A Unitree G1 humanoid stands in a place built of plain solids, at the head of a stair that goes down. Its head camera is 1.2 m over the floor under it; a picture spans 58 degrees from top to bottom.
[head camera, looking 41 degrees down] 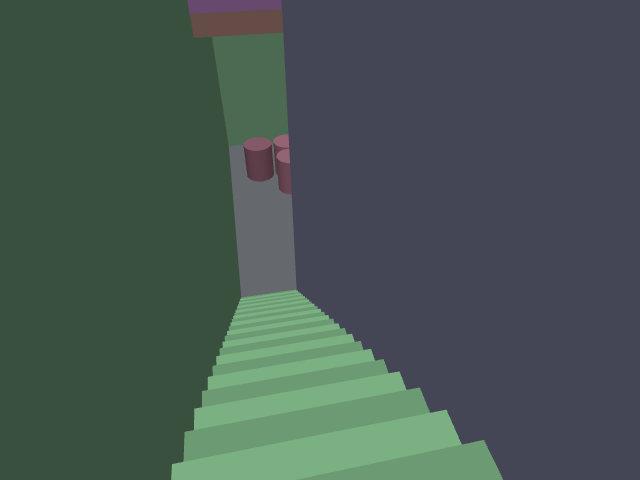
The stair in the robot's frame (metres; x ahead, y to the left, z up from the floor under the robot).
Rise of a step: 0.19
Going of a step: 0.20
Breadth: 1.02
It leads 11 degrees to the left of straight ahead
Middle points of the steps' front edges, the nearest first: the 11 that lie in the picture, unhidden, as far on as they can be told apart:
0.73 0.02 -0.38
0.93 0.06 -0.57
1.13 0.10 -0.75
1.33 0.14 -0.94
1.53 0.18 -1.13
1.73 0.22 -1.32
1.93 0.26 -1.51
2.13 0.30 -1.70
2.33 0.34 -1.89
2.53 0.38 -2.08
2.73 0.42 -2.27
